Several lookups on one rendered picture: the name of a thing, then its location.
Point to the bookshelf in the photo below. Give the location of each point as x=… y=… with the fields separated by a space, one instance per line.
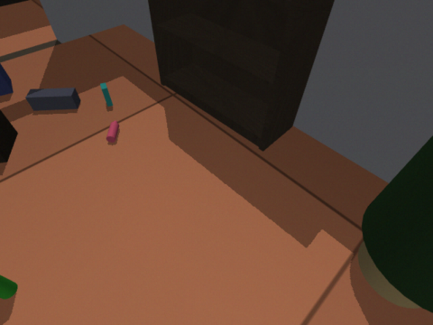
x=244 y=62

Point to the potted plant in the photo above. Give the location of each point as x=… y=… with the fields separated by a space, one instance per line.
x=396 y=256

